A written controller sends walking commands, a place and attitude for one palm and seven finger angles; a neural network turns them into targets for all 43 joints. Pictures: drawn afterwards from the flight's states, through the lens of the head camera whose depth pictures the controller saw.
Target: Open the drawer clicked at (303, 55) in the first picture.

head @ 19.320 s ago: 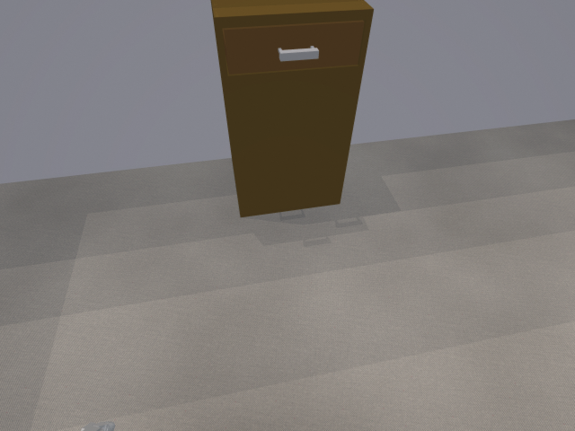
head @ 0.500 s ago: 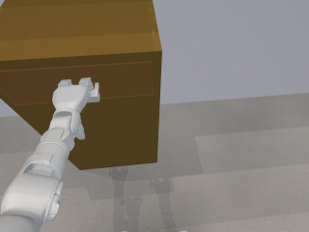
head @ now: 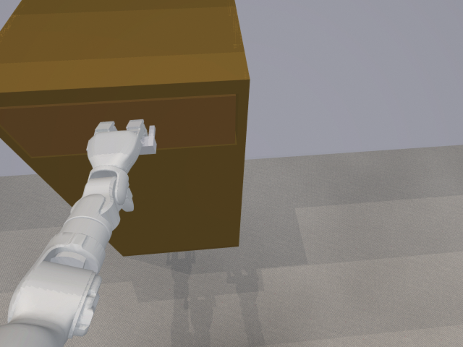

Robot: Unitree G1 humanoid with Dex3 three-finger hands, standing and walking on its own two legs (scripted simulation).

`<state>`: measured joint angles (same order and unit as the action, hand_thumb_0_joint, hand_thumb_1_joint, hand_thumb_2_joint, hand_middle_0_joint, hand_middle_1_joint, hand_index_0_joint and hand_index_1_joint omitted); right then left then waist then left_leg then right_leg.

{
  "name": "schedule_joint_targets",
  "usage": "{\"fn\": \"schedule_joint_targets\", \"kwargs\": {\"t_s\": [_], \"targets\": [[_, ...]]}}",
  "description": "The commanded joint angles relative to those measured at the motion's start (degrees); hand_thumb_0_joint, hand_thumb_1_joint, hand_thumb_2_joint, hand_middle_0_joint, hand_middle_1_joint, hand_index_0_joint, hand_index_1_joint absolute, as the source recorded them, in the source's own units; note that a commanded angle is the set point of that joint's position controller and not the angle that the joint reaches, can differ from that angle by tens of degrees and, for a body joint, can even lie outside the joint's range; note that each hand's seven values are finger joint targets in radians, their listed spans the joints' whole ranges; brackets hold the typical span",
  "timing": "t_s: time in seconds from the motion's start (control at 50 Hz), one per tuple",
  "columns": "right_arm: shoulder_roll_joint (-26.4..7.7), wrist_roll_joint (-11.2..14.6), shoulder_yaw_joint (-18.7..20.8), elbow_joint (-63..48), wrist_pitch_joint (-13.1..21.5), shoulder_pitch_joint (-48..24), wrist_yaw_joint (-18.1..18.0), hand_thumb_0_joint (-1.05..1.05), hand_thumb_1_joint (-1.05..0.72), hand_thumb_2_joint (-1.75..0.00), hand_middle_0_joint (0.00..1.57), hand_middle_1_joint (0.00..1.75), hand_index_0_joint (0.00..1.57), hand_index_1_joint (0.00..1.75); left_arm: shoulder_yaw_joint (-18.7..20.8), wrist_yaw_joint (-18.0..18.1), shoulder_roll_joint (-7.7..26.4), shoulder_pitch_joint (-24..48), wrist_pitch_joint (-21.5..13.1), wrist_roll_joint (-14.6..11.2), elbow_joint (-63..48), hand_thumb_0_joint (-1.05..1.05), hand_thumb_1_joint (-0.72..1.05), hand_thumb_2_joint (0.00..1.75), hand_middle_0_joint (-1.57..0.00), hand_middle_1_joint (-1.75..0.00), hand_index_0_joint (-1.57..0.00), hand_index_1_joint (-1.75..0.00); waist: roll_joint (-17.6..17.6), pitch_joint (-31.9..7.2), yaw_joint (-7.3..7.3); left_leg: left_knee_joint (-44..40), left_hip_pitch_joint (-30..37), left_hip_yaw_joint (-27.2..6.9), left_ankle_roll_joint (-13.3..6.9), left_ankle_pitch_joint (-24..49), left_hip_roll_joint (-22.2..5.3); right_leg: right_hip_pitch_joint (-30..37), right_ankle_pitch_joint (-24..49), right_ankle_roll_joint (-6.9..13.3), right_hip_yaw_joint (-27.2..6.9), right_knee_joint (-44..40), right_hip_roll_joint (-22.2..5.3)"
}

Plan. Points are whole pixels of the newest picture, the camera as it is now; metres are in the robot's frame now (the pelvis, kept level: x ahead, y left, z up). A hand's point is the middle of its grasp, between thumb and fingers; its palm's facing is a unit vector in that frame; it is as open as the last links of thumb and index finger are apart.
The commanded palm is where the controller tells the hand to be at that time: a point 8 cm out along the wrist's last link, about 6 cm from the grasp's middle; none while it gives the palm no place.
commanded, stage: close the thumb around the handle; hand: left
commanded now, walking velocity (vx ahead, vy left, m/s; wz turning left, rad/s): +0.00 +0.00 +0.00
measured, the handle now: (124, 139) +0.50 +0.21 +0.04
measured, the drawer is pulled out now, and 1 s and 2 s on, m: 0.00 0.00 0.08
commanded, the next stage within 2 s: pull the drawer open in 0.76 s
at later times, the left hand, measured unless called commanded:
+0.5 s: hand (124, 167) +0.45 +0.20 +0.02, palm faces -0.06 -0.02 -1.00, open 8.6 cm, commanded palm +0.43 +0.20 +0.07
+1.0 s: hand (124, 167) +0.45 +0.20 +0.02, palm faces -0.05 -0.02 -1.00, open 6.1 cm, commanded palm +0.41 +0.20 +0.07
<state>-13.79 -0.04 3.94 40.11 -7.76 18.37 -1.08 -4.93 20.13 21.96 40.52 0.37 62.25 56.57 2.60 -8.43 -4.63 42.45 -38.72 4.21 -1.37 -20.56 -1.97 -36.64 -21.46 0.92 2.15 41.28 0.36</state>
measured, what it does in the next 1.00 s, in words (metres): stands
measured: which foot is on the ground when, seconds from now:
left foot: down 0.00-1.00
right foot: down 0.00-1.00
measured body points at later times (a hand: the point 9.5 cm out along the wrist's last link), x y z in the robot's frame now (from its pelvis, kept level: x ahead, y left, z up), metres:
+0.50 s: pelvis +0.00 -0.01 +0.00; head +0.07 -0.02 +0.45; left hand +0.44 +0.20 +0.07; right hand +0.04 -0.28 -0.13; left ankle -0.01 +0.10 -0.71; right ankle -0.03 -0.11 -0.71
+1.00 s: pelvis +0.00 -0.01 +0.00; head +0.07 -0.02 +0.45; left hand +0.44 +0.20 +0.07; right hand +0.04 -0.28 -0.13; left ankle -0.01 +0.10 -0.71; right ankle -0.03 -0.11 -0.71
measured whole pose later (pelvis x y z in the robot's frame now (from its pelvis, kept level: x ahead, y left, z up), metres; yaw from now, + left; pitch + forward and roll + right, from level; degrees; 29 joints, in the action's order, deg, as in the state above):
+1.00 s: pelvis +0.00 -0.01 +0.00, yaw +0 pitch +17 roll +0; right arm -13.9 0.2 3.8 40.2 -8.0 18.3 -1.6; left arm -4.1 19.6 22.8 38.9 0.1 61.9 55.3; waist 2.7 -8.3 -4.6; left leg 41.5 -37.8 4.2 -1.0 -20.1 -2.2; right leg -36.0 -21.2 1.3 2.0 40.7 0.7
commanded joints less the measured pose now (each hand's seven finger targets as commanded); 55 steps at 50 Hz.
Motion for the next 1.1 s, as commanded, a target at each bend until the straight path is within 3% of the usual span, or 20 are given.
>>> {"fn": "schedule_joint_targets", "kwargs": {"t_s": [0.0,0.06,0.08,0.12,0.24,0.34,0.36,0.38,0.42,0.46,0.52,0.54,0.6,0.72,0.76,0.84,0.9,0.98,1.02,1.08], "targets": [[-8.83,-0.03,3.16,-3.47,1.28,5.32,-0.70,0.00,-0.90,-0.90,0.20,0.30,0.20,0.30,4.44,2.25,12.62,23.12,-0.13,-0.16,-10.50,0.00,-0.50,0.30,-0.30,-1.20,-0.30,-1.20,-0.48,-21.56,-0.25,-1.92,16.97,-2.51,-1.26,24.79,2.31,7.71,22.80,1.29,-0.58,-3.42,2.59],[-8.77,-0.11,3.10,-3.58,1.14,5.25,-0.79,0.00,-0.90,-0.90,0.20,0.30,0.20,0.30,3.72,2.11,11.77,23.53,-0.06,-0.04,-10.99,0.00,-0.44,0.32,-0.30,-1.21,-0.30,-1.21,-1.12,-21.99,-0.50,-1.77,16.55,-2.57,-1.28,25.68,2.46,8.55,24.18,1.31,-0.62,-3.27,2.50],[-8.65,-0.08,3.23,-3.66,1.21,5.06,-0.66,0.00,-0.90,-0.90,0.20,0.30,0.20,0.30,2.83,2.13,10.64,23.42,-0.17,-0.17,-11.47,0.00,-0.39,0.35,-0.31,-1.21,-0.31,-1.21,0.19,-21.62,-0.63,-1.75,17.29,-2.45,-1.26,25.77,2.37,7.67,23.97,1.24,-0.65,-3.36,2.53],[-8.65,-0.16,3.30,-3.82,1.15,5.00,-0.66,0.00,-0.90,-0.90,0.20,0.30,0.20,0.30,4.22,2.18,11.85,21.85,-0.33,-0.28,-12.06,0.00,-0.28,0.40,-0.32,-1.22,-0.32,-1.22,-0.70,-22.85,0.22,-1.72,17.20,-2.27,-1.28,26.29,2.49,9.32,25.03,1.22,-0.79,-3.25,2.50],[-8.63,0.09,3.12,-3.80,1.06,4.20,-0.86,0.00,-0.90,-0.90,0.20,0.30,0.20,0.30,3.41,2.33,11.51,21.65,0.13,-0.12,-11.21,0.00,0.06,0.54,-0.34,-1.26,-0.34,-1.26,-2.09,-19.84,-0.42,-2.45,15.12,-1.87,-1.47,22.21,2.82,9.28,23.30,1.03,-1.04,-4.36,2.35],[-8.76,0.26,2.73,-3.69,1.28,4.33,-1.33,0.00,-0.90,-0.90,0.20,0.30,0.20,0.30,4.00,1.85,13.42,23.59,0.34,-0.46,-9.99,0.00,0.34,0.66,-0.36,-1.29,-0.36,-1.29,-1.90,-18.98,-0.78,-2.74,14.03,-1.62,-1.63,20.09,3.10,9.87,22.70,0.90,-1.52,-4.85,2.12],[-8.84,0.16,2.81,-3.69,1.28,4.41,-1.43,0.00,-0.90,-0.90,0.20,0.30,0.20,0.30,5.12,1.69,14.60,23.87,-0.16,-0.43,-11.04,0.00,0.40,0.68,-0.36,-1.30,-0.36,-1.30,-1.94,-20.49,-0.41,-2.64,14.25,-1.79,-1.64,21.13,3.09,10.93,23.57,0.99,-1.58,-4.49,2.09],[-8.72,0.08,2.89,-3.96,1.35,4.42,-1.46,0.00,-0.90,-0.90,0.20,0.30,0.20,0.30,5.38,1.59,14.68,22.49,-0.36,-0.37,-11.20,0.00,0.45,0.71,-0.37,-1.30,-0.37,-1.30,-0.83,-22.36,0.18,-2.45,15.00,-1.54,-1.64,22.19,3.22,11.59,24.85,0.95,-1.76,-4.17,2.06],[-8.48,0.11,2.89,-4.10,1.35,4.32,-1.36,0.00,-0.90,-0.90,0.20,0.30,0.20,0.30,3.61,1.27,12.22,21.53,-0.68,-0.61,-11.24,0.00,0.56,0.76,-0.38,-1.31,-0.38,-1.31,-0.61,-21.07,-0.18,-2.27,14.85,-1.41,-1.55,22.42,3.22,10.79,25.24,0.94,-1.52,-4.24,2.10],[-8.71,0.16,2.87,-3.83,1.37,4.51,-1.34,0.00,-0.90,-0.90,0.20,0.30,0.20,0.30,4.06,1.00,12.35,20.50,-0.87,-0.83,-9.88,0.00,0.68,0.80,-0.38,-1.33,-0.38,-1.33,-3.24,-19.93,-0.47,-2.26,13.81,-1.67,-1.62,22.29,3.14,11.02,25.61,0.86,-1.45,-4.37,2.12],[-8.87,0.29,2.92,-3.83,1.44,4.62,-1.52,0.00,-0.90,-0.90,0.20,0.30,0.20,0.30,4.68,1.14,14.31,22.45,-1.01,-0.39,-10.36,0.00,0.84,0.88,-0.40,-1.34,-0.40,-1.34,-1.62,-20.16,-0.45,-2.29,13.50,-1.41,-1.62,20.55,3.19,10.20,23.78,0.77,-1.78,-4.41,2.00],[-8.76,0.27,2.91,-3.90,1.47,4.65,-1.53,0.00,-0.90,-0.90,0.20,0.30,0.20,0.30,4.03,1.15,13.39,22.00,-0.99,-0.45,-10.51,0.00,0.90,0.90,-0.40,-1.35,-0.40,-1.35,-1.82,-20.62,-0.45,-2.26,13.68,-1.37,-1.69,20.79,3.30,10.63,24.26,0.78,-1.83,-4.44,2.02],[-8.76,0.25,2.92,-3.89,1.42,4.94,-1.43,0.00,-0.90,-0.90,0.20,0.30,0.20,0.30,5.13,1.16,14.31,21.00,-1.16,-0.63,-10.24,0.00,0.90,0.90,-0.40,-1.35,-0.40,-1.35,-1.00,-21.16,0.08,-2.08,13.77,-1.45,-1.52,22.85,3.20,11.04,26.19,0.91,-1.58,-3.77,2.06],[-8.72,0.23,3.22,-3.65,1.41,5.01,-1.18,0.00,-0.90,-0.90,0.20,0.30,0.20,0.30,3.49,1.68,12.03,22.43,-0.95,-0.71,-11.24,0.00,0.90,0.90,-0.40,-1.35,-0.40,-1.35,-0.75,-21.21,-0.62,-2.01,15.36,-1.76,-1.49,22.43,2.95,9.23,24.03,0.97,-1.30,-4.08,2.31],[-8.99,0.17,3.08,-3.28,1.39,5.14,-1.22,0.00,-0.90,-0.90,0.20,0.30,0.20,0.30,4.74,1.70,13.65,23.00,-0.90,-0.85,-10.95,0.00,0.90,0.90,-0.40,-1.35,-0.40,-1.35,-1.48,-21.49,-0.56,-2.23,15.00,-1.87,-1.51,22.19,2.90,10.03,23.95,1.01,-1.38,-4.20,2.23],[-8.96,0.41,2.83,-3.24,1.47,5.12,-1.36,0.00,-0.90,-0.90,0.20,0.30,0.20,0.30,3.65,1.58,12.98,23.65,-0.32,-0.84,-9.61,0.00,0.90,0.90,-0.40,-1.35,-0.40,-1.35,-1.26,-19.57,-1.01,-2.59,14.18,-1.83,-1.52,20.37,3.02,8.92,22.40,0.93,-1.26,-4.61,2.26],[-8.84,0.37,2.81,-3.88,1.27,4.65,-1.39,0.00,-0.90,-0.90,0.20,0.30,0.20,0.30,4.90,1.25,13.71,19.66,-0.53,-0.99,-10.01,0.00,0.90,0.90,-0.40,-1.35,-0.40,-1.35,-1.59,-21.32,0.48,-2.71,14.35,-1.59,-1.53,22.15,3.12,11.22,24.64,1.03,-1.40,-4.27,2.15],[-8.27,0.25,3.21,-5.03,1.08,3.61,-0.71,0.00,-0.90,-0.90,0.20,0.30,0.20,0.30,3.54,0.74,9.70,13.06,-1.39,-1.93,-13.52,0.00,0.90,0.90,-0.40,-1.35,-0.40,-1.35,-0.64,-22.96,1.92,-2.77,17.29,-1.59,-1.33,26.61,2.74,12.26,27.07,1.20,-0.96,-3.84,2.35],[-8.42,0.34,3.12,-5.53,1.01,2.69,-0.46,0.00,-0.90,-0.90,0.20,0.30,0.20,0.30,3.77,0.62,9.68,10.45,-1.39,-2.37,-15.20,0.00,0.90,0.90,-0.40,-1.35,-0.40,-1.35,-1.53,-21.08,2.26,-3.28,16.87,-1.31,-1.35,26.19,2.59,12.62,27.44,1.15,-0.87,-4.29,2.35],[-8.42,0.40,3.21,-6.24,0.85,1.67,-0.29,0.00,-0.90,-0.90,0.20,0.30,0.20,0.30,5.34,0.83,11.06,5.16,-1.11,-2.28,-18.59,0.00,0.90,0.90,-0.40,-1.35,-0.40,-1.35,-2.05,-21.87,3.34,-3.45,17.03,-1.22,-1.38,28.63,2.65,15.02,30.59,1.18,-1.15,-4.08,2.22]]}}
